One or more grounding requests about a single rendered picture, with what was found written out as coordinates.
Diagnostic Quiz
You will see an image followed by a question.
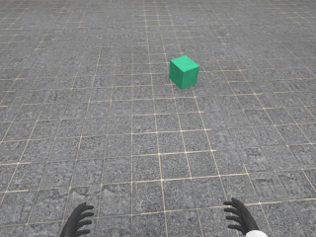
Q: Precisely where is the carton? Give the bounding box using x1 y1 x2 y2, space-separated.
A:
169 55 199 90

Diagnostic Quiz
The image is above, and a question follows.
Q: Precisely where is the right robot hand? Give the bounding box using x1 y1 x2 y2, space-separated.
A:
223 197 260 236

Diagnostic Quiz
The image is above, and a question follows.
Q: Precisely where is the left robot hand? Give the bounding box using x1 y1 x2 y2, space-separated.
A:
59 201 94 237

